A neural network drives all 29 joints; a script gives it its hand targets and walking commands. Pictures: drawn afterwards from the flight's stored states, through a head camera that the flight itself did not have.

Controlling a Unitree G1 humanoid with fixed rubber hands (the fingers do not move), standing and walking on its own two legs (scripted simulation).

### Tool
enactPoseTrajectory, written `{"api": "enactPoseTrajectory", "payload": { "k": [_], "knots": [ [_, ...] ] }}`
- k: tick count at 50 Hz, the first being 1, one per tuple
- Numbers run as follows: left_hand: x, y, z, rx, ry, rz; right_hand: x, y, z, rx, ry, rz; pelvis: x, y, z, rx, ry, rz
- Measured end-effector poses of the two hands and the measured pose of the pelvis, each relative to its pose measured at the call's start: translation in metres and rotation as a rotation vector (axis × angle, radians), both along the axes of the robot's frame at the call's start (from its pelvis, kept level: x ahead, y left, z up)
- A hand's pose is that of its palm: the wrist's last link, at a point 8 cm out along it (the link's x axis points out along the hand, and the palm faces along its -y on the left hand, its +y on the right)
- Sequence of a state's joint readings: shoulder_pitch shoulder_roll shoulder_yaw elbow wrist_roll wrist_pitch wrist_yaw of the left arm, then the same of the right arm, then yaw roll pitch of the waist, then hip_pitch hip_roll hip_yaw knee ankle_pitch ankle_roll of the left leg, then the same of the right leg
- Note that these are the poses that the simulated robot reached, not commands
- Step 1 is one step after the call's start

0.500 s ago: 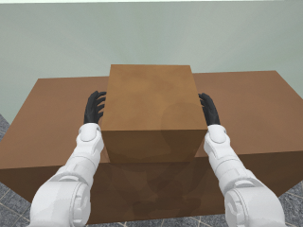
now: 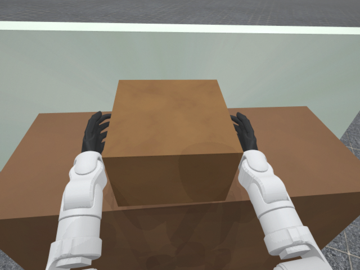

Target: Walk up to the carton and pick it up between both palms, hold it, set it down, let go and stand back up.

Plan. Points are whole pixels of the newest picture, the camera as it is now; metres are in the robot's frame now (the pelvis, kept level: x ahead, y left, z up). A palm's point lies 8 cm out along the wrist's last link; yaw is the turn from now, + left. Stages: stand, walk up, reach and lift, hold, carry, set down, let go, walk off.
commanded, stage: reach and lift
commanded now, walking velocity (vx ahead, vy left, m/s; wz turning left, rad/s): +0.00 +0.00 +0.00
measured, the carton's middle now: (170, 138) +0.40 +0.00 +0.13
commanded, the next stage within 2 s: hold in 1.02 s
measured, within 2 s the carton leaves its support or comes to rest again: neither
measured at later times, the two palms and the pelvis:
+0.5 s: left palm (95, 143) +0.35 +0.15 +0.17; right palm (255, 152) +0.32 -0.18 +0.15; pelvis -0.04 +0.02 +0.00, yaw -3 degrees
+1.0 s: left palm (91, 144) +0.36 +0.17 +0.16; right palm (248, 143) +0.34 -0.16 +0.16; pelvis +0.00 +0.01 +0.00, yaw -1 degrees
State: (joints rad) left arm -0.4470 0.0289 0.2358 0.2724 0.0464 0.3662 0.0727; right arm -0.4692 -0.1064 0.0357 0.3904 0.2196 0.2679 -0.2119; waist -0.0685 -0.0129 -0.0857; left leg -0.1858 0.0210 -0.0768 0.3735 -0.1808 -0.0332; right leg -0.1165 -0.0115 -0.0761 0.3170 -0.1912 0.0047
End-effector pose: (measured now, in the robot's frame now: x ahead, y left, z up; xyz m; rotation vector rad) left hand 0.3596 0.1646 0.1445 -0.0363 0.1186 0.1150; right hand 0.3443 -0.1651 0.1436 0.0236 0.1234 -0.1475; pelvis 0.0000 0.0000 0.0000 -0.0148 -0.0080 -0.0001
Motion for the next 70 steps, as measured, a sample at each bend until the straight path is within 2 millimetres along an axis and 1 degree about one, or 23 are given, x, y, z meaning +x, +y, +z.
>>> {"api": "enactPoseTrajectory", "payload": {
  "k": [5, 8, 16, 21, 28, 37, 41, 45, 51, 61, 70],
  "knots": [
    [-0.015, 0.005, 0.014, 0.024, -0.004, -0.013, -0.017, 0.006, 0.009, -0.001, -0.004, -0.004, -0.007, 0.006, 0.001, 0.0, -0.057, 0.0],
    [-0.019, 0.006, 0.018, 0.029, 0.015, -0.017, -0.024, 0.006, 0.01, -0.004, 0.014, -0.014, -0.014, 0.01, 0.001, 0.001, -0.088, -0.01],
    [-0.02, -0.003, 0.022, 0.058, 0.055, -0.031, -0.032, -0.002, 0.007, 0.016, 0.034, -0.031, -0.031, 0.017, 0.0, 0.004, -0.09, -0.03],
    [-0.014, -0.01, 0.024, 0.058, 0.068, -0.036, -0.028, -0.008, 0.008, 0.014, 0.04, -0.033, -0.036, 0.018, 0.0, 0.01, -0.066, -0.052],
    [-0.006, -0.012, 0.026, 0.067, 0.064, -0.024, -0.016, -0.011, 0.01, 0.009, 0.034, -0.022, -0.032, 0.013, 0.001, 0.01, -0.047, -0.055],
    [0.001, -0.005, 0.018, 0.056, 0.059, -0.011, -0.002, -0.005, 0.013, -0.015, 0.013, -0.003, -0.015, 0.007, 0.002, 0.002, -0.055, -0.043],
    [0.0, -0.001, 0.014, 0.058, 0.049, -0.012, -0.001, -0.001, 0.018, -0.008, -0.007, -0.003, -0.007, 0.005, 0.001, -0.004, -0.065, -0.026],
    [-0.002, 0.001, 0.015, 0.059, 0.042, -0.013, -0.001, 0.001, 0.021, 0.007, -0.017, -0.005, -0.001, 0.005, 0.001, -0.007, -0.077, -0.017],
    [-0.002, 0.0, 0.018, 0.064, 0.053, -0.015, -0.002, 0.0, 0.018, 0.024, -0.006, -0.006, 0.004, 0.005, 0.0, -0.007, -0.086, -0.018],
    [-0.007, -0.006, 0.032, 0.071, 0.035, -0.017, -0.009, -0.006, 0.026, 0.038, -0.024, -0.009, 0.001, 0.004, 0.001, -0.004, -0.092, -0.03],
    [-0.016, -0.003, 0.038, 0.071, 0.049, -0.017, -0.016, -0.003, 0.028, 0.034, -0.007, -0.007, -0.01, 0.003, 0.002, -0.001, -0.112, -0.029]
  ]
}}
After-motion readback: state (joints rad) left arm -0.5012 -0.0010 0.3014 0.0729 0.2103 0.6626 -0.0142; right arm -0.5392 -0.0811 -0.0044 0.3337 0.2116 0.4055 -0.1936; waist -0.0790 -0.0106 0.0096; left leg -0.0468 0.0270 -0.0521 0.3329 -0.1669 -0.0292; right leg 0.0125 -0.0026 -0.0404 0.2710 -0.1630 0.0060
